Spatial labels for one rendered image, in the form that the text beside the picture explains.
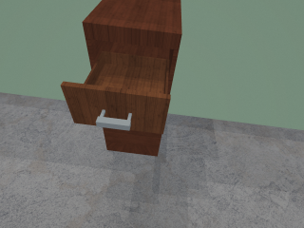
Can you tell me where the cabinet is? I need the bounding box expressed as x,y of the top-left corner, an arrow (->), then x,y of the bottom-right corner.
82,0 -> 182,157

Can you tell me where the drawer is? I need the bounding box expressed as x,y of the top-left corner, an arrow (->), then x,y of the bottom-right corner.
61,51 -> 171,134

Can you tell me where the handle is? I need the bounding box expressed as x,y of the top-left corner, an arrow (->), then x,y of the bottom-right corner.
95,109 -> 132,131

